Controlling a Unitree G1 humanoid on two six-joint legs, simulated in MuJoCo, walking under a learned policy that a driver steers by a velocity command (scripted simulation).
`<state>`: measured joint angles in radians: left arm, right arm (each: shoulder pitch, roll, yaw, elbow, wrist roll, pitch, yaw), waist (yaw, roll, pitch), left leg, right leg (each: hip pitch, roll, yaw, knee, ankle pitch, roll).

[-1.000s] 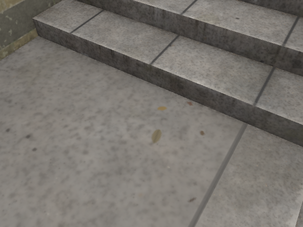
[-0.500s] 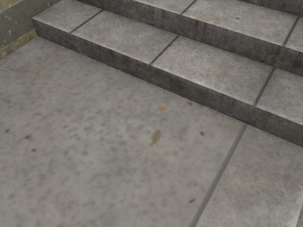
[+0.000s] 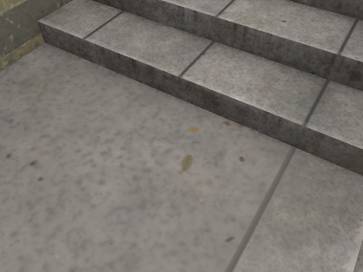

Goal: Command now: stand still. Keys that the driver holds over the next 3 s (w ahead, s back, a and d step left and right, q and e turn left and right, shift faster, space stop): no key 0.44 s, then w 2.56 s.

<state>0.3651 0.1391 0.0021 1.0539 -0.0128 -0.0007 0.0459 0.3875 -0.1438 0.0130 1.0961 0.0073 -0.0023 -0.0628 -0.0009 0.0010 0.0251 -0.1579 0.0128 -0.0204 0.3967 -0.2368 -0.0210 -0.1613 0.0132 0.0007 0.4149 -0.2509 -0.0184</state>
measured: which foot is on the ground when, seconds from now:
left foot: down 0.00-0.54, up 0.56-0.74, down 0.76-1.00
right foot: down 0.00-0.76, up 0.78-1.00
